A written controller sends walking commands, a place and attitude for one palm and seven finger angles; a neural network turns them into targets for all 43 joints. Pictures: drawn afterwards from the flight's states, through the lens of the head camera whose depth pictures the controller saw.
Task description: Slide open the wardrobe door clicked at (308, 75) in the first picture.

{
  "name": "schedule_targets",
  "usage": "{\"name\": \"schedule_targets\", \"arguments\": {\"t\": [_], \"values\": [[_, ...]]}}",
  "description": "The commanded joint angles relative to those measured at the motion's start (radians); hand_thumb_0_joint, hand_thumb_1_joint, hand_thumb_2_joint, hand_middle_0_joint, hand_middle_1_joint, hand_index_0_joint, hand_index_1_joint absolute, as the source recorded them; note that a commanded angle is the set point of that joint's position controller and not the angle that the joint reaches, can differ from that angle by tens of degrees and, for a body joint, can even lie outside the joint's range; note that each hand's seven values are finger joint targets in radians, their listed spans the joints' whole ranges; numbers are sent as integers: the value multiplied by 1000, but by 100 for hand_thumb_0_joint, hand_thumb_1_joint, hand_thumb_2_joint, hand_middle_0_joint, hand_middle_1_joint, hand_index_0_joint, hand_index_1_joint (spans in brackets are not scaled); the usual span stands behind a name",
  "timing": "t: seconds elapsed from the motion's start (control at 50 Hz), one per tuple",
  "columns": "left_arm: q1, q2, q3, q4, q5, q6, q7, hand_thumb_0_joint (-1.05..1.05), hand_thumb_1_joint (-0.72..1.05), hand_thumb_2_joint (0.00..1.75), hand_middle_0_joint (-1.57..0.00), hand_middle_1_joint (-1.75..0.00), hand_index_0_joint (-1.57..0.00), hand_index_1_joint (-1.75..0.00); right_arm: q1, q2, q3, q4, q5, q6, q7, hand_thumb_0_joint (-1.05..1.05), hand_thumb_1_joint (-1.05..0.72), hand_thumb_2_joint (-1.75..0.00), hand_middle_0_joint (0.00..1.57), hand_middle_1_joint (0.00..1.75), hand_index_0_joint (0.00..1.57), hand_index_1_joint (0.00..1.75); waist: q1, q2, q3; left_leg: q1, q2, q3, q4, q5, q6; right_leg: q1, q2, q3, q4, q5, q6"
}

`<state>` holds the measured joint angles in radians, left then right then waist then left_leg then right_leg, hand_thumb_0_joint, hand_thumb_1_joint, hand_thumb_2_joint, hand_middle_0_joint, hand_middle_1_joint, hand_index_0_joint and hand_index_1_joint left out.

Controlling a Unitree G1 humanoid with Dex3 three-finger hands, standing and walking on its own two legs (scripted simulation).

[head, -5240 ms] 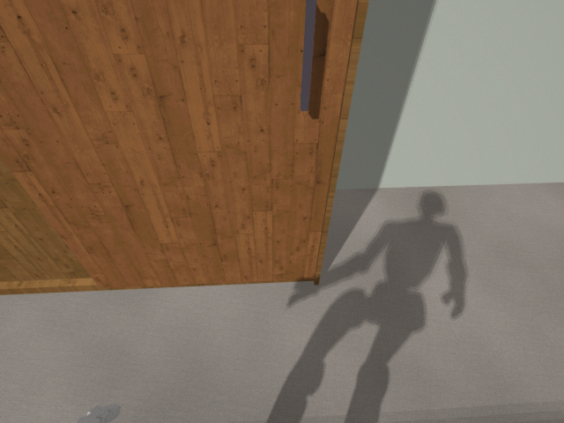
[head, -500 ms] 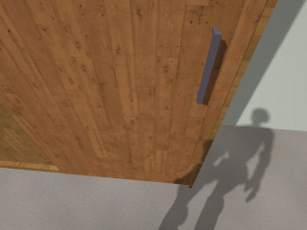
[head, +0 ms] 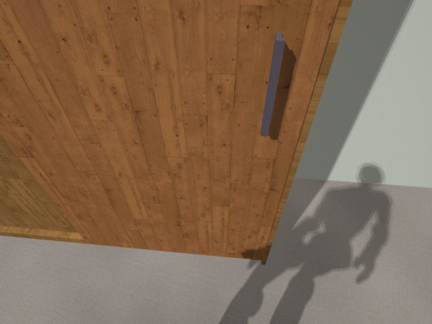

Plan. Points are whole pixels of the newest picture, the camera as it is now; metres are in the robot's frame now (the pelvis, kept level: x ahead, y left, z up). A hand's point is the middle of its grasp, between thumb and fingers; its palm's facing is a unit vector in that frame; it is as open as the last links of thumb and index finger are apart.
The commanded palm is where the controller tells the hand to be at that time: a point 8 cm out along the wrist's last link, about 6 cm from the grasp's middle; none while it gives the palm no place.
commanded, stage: look again from close up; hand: right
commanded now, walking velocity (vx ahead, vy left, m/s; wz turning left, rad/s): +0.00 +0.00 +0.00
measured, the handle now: (270, 89) +0.53 -0.08 +0.19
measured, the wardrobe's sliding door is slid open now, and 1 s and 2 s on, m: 0.00 0.00 0.00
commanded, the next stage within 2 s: raise the hand with hooked fingers in 1.70 s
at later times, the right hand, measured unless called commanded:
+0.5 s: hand out of the picture -0.06 -0.22 -0.16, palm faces -0.01 +0.96 -0.27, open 7.4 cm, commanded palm none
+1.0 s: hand out of the picture +0.00 -0.22 -0.16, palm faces -0.03 +0.96 -0.29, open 7.4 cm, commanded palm none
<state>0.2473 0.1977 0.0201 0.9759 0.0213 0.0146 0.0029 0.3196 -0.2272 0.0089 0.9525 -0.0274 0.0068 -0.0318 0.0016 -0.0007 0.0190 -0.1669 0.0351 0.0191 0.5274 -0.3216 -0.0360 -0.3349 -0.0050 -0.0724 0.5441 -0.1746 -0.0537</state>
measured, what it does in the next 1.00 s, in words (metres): stands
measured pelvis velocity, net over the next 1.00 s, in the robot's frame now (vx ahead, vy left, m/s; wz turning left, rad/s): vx -0.01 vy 0.00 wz -0.01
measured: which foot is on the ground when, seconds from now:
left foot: down 0.00-1.00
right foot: down 0.00-1.00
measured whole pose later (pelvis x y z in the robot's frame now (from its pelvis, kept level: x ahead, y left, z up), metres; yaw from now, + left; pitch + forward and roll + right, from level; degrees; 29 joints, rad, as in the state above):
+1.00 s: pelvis -0.01 +0.00 +0.01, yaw +0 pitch -2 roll +1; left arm 0.19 0.27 0.03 1.09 0.01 0.02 -0.01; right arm 0.29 -0.28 0.01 1.06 -0.03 -0.01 -0.02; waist 0.00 -0.01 0.03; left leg -0.15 0.04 0.00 0.44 -0.26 -0.04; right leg -0.29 0.02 -0.06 0.40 -0.09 -0.05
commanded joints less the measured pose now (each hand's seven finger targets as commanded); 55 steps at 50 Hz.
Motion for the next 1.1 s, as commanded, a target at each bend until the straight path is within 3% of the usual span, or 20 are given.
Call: {"name": "schedule_targets", "arguments": {"t": [0.0,0.16,0.22,0.3,0.42,0.54,0.62,0.66,0.76,0.92,1.02,1.08], "values": [[-5,180,40,-54,-6,-20,6,0,90,90,-20,-30,-20,-30,70,-136,-38,-34,-2,-13,-6,0,-90,-90,20,30,20,30,-2,-37,48,-108,36,-45,-119,-68,67,24,-109,189,-227,-269,10],[-15,212,47,-24,-10,-15,5,0,90,90,-20,-30,-20,-30,112,-151,-38,13,-6,-13,-2,0,-90,-90,20,30,20,30,-8,-58,45,-97,32,-31,-127,-86,69,31,-118,205,-292,-336,16],[-20,214,49,-13,-10,-10,5,0,90,90,-20,-30,-20,-30,126,-161,-40,33,-6,-13,-1,0,-90,-90,20,30,20,30,-10,-15,61,-120,46,-56,-165,-141,77,30,-100,186,-278,-333,27],[-15,213,48,7,-13,-11,5,0,90,90,-20,-30,-20,-30,99,-176,-40,43,-3,-17,1,0,-90,-90,20,30,20,30,7,16,57,-178,69,-88,-201,-170,81,91,-87,167,-226,-265,33],[-34,237,48,25,-12,-12,6,0,90,90,-20,-30,-20,-30,112,-178,-40,68,-5,-11,3,0,-90,-90,20,30,20,30,-4,-35,75,-146,45,-61,-162,-161,72,42,-104,202,-293,-354,33],[-36,233,46,40,-16,-16,5,0,90,90,-20,-30,-20,-30,84,-191,-38,72,-2,-21,3,0,-90,-90,20,30,20,30,1,2,32,-141,64,-89,-187,-121,75,103,-96,185,-249,-248,31],[-49,249,49,44,-13,-13,4,0,90,90,-20,-30,-20,-30,68,-193,-41,74,-4,-14,2,0,-90,-90,20,30,20,30,0,-25,72,-152,49,-72,-174,-169,68,63,-104,212,-302,-345,36],[-63,246,47,44,-13,-13,4,0,90,90,-20,-30,-20,-30,79,-190,-40,77,-5,-15,3,0,-90,-90,20,30,20,30,-10,-21,70,-129,51,-71,-176,-138,68,52,-104,208,-301,-328,32],[-65,243,45,48,-16,-19,2,0,90,90,-20,-30,-20,-30,39,-204,-39,71,-1,-24,4,0,-90,-90,20,30,20,30,2,4,46,-136,70,-94,-205,-110,69,105,-94,192,-261,-230,32],[-72,254,42,60,-14,-18,1,0,90,90,-20,-30,-20,-30,21,-213,-40,77,0,-23,5,0,-90,-90,20,30,20,30,1,-19,47,-121,64,-89,-211,-109,67,103,-102,203,-291,-256,35],[-72,258,38,67,-17,-25,0,0,90,90,-20,-30,-20,-30,-11,-217,-36,76,3,-29,4,0,-90,-90,20,30,20,30,6,-7,34,-98,69,-87,-214,-35,63,135,-109,197,-278,-167,32],[-77,254,31,70,-19,-31,0,0,90,90,-20,-30,-20,-30,-22,-221,-33,74,4,-34,2,0,-90,-90,20,30,20,30,6,3,7,-64,79,-91,-220,46,63,162,-109,182,-248,-47,28]]}}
